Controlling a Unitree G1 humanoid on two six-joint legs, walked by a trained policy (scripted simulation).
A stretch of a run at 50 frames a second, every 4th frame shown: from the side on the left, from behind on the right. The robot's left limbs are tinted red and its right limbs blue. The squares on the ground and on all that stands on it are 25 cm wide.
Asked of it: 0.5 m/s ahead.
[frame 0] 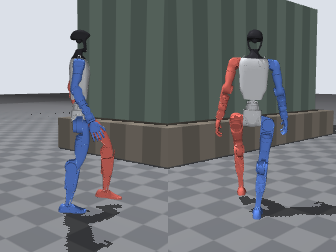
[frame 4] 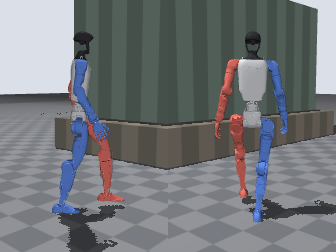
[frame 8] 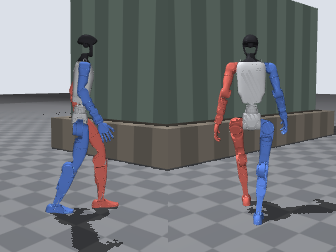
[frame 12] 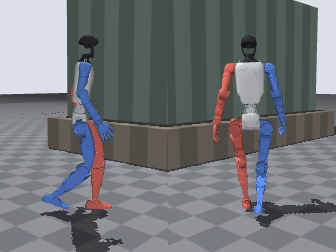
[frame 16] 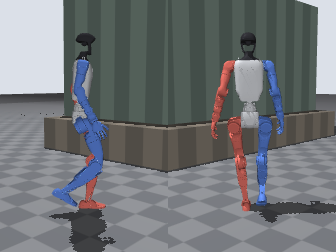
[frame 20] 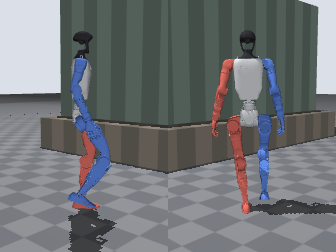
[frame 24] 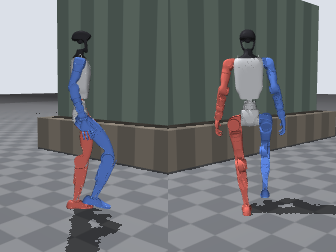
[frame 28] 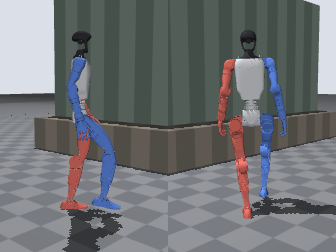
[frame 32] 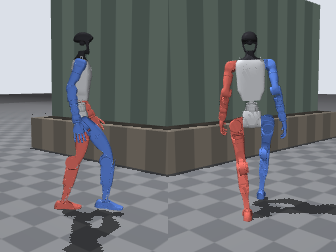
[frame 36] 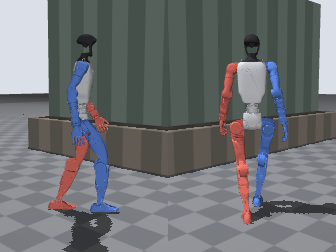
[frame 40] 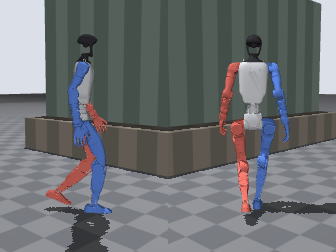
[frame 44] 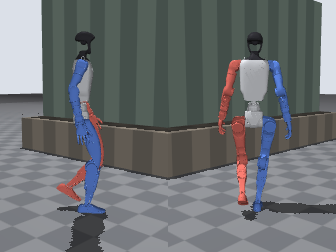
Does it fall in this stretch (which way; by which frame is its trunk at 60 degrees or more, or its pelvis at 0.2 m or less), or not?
no
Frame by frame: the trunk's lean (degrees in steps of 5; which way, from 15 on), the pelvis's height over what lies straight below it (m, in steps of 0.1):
0: 0, 0.8
4: 5, 0.8
8: 5, 0.8
12: 10, 0.8
16: 5, 0.8
20: 5, 0.8
24: 0, 0.8
28: 5, 0.8
32: 5, 0.8
36: 5, 0.8
40: 5, 0.8
44: 5, 0.8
